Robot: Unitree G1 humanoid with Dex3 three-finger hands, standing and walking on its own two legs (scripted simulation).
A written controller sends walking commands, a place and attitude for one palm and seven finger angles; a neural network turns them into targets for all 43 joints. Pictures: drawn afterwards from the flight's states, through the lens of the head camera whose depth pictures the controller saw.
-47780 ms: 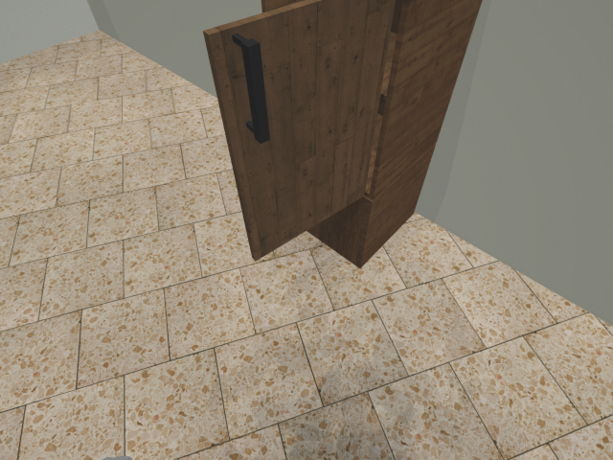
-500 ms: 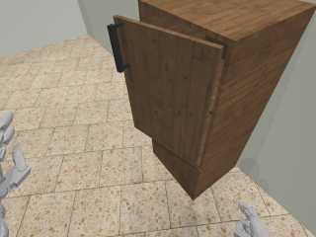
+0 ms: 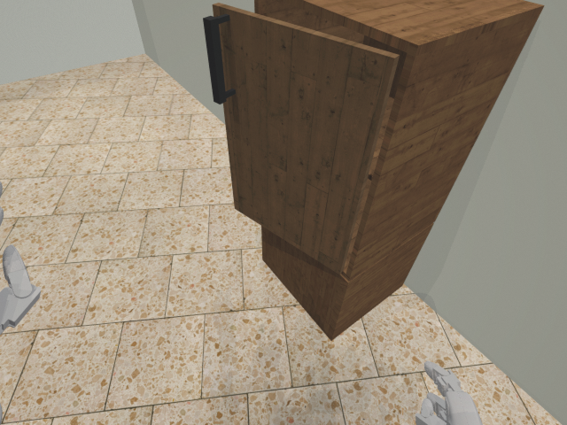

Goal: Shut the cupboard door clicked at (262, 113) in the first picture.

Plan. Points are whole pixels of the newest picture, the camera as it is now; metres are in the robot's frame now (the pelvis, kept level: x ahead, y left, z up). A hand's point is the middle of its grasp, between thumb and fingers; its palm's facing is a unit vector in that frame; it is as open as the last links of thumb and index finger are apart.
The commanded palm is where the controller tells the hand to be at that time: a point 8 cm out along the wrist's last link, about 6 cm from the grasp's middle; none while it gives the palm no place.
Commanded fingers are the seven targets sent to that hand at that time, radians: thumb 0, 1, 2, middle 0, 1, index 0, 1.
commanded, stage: step back with the hand held close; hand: left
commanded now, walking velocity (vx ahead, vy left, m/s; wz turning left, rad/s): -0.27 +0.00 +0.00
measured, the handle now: (222, 60) +0.77 +0.19 +0.18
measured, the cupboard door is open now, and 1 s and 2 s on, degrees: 15 15 15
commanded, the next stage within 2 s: stop stepping back and stand still in 0.68 s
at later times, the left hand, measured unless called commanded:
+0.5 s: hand out of the picture +0.08 +0.27 +0.19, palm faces +0.60 -0.64 -0.48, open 7.4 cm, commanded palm -0.01 +0.30 +0.20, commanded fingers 0.00 0.90 0.90 -0.20 -0.30 -0.20 -0.30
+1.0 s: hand out of the picture -0.04 +0.24 +0.21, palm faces +0.42 -0.83 -0.38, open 7.4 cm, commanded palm -0.10 +0.28 +0.20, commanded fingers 0.00 0.90 0.90 -0.20 -0.30 -0.20 -0.30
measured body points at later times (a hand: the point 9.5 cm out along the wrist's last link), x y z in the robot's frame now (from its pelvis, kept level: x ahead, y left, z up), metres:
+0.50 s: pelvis -0.09 -0.02 -0.02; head -0.10 -0.01 +0.43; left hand +0.04 +0.30 +0.22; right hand +0.08 -0.25 -0.10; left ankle +0.04 +0.12 -0.71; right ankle +0.05 -0.14 -0.71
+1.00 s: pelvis -0.24 -0.02 +0.03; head -0.25 +0.01 +0.48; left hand -0.06 +0.28 +0.23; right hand -0.07 -0.23 -0.03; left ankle -0.17 +0.10 -0.71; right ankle -0.29 -0.14 -0.68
